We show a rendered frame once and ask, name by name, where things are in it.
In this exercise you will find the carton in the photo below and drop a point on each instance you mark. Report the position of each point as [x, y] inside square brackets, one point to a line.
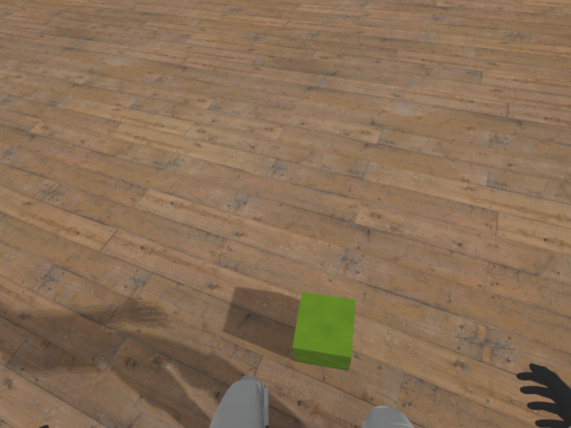
[324, 331]

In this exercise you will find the robot right hand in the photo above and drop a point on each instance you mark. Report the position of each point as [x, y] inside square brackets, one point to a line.
[557, 390]

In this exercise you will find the robot right thigh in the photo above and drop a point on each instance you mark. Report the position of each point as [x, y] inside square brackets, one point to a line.
[386, 417]

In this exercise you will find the robot left thigh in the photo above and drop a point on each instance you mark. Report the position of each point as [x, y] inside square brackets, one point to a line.
[244, 405]

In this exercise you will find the robot thigh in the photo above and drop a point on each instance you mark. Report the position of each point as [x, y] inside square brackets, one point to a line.
[244, 405]
[386, 417]

